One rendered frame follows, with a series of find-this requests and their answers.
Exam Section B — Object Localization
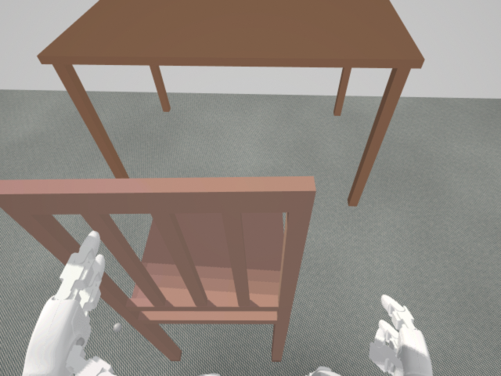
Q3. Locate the chair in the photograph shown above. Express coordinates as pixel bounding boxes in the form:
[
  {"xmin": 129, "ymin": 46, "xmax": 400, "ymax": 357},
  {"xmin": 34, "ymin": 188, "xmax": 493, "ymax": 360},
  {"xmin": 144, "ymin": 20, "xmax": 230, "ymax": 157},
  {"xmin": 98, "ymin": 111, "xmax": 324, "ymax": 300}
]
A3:
[{"xmin": 0, "ymin": 176, "xmax": 316, "ymax": 362}]

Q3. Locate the robot right hand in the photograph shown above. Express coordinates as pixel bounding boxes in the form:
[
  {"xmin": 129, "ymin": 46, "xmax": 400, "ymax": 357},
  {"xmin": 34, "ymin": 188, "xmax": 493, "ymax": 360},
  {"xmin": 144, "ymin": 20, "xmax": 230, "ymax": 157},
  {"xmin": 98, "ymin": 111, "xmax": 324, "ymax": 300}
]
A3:
[{"xmin": 369, "ymin": 295, "xmax": 433, "ymax": 376}]

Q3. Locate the robot left hand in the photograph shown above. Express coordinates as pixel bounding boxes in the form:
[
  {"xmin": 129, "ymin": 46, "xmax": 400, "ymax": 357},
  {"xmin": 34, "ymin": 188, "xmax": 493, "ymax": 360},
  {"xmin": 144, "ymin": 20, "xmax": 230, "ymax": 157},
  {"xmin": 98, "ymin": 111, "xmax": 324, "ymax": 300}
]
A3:
[{"xmin": 22, "ymin": 230, "xmax": 117, "ymax": 376}]

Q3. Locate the table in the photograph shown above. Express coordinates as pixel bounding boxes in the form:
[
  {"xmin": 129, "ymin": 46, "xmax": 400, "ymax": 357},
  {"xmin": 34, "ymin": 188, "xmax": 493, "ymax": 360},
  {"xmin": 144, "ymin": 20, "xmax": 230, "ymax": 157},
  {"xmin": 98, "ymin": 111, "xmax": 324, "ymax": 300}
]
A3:
[{"xmin": 37, "ymin": 0, "xmax": 425, "ymax": 207}]

